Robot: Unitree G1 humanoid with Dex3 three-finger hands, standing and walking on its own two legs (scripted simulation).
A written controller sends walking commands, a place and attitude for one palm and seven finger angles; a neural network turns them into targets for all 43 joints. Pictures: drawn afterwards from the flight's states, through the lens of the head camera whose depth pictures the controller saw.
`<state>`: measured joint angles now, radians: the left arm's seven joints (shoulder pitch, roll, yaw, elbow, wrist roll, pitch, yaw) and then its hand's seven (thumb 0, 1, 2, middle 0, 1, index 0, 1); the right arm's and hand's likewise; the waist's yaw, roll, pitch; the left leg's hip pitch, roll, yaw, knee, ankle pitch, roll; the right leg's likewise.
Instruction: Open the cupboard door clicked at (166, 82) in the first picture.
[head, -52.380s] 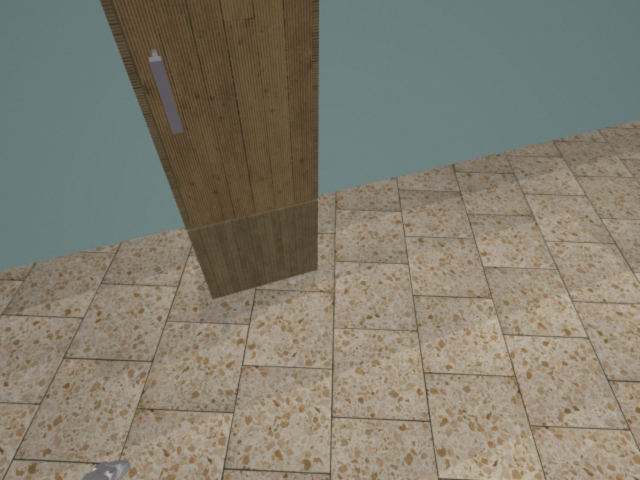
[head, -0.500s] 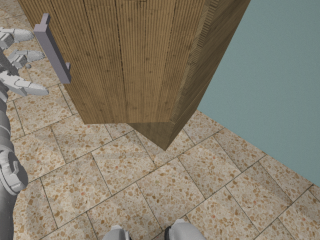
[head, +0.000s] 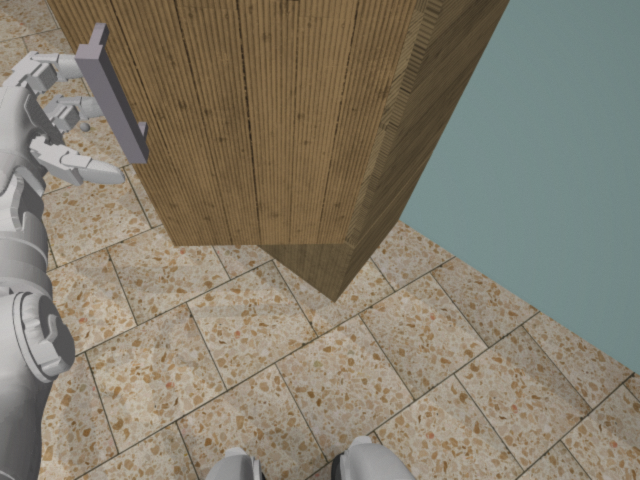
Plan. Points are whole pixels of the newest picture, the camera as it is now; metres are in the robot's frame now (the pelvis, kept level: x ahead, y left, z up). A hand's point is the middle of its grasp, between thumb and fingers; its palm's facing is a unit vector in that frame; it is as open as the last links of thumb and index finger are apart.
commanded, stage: move the hooked fingers beside the handle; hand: left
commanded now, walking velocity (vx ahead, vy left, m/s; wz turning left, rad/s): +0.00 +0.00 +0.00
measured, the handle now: (121, 99) +0.55 +0.20 +0.11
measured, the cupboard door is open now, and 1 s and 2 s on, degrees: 40 40 41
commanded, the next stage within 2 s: slide the fingers in behind the handle in 0.06 s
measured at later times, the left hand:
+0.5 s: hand (96, 128) +0.50 +0.22 +0.11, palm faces -0.03 -1.00 +0.02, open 14.0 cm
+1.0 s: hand (131, 131) +0.50 +0.18 +0.11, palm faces -0.03 -1.00 +0.01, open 14.0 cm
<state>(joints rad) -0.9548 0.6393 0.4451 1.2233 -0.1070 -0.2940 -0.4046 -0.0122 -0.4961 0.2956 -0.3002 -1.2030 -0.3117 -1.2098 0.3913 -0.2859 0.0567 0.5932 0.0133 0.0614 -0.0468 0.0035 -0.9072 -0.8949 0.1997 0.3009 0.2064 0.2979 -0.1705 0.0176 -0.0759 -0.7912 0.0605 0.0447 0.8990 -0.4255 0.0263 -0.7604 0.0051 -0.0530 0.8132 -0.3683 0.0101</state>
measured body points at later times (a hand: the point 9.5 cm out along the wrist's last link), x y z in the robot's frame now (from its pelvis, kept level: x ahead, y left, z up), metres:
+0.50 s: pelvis +0.00 +0.00 +0.00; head +0.11 +0.02 +0.44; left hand +0.50 +0.27 +0.11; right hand +0.00 -0.27 -0.10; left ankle +0.00 +0.10 -0.69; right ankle +0.01 -0.13 -0.69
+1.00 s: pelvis +0.00 -0.01 +0.00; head +0.10 +0.01 +0.44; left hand +0.49 +0.23 +0.11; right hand +0.01 -0.27 -0.11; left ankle +0.00 +0.10 -0.69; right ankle +0.01 -0.13 -0.69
